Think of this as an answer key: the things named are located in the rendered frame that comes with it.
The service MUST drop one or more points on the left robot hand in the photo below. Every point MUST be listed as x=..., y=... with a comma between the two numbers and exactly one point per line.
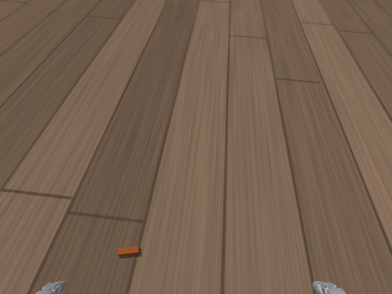
x=53, y=288

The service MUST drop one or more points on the right robot hand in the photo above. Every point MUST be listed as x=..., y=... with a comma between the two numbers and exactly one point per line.
x=327, y=288

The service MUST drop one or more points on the small box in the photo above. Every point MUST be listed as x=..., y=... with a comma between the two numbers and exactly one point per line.
x=128, y=250

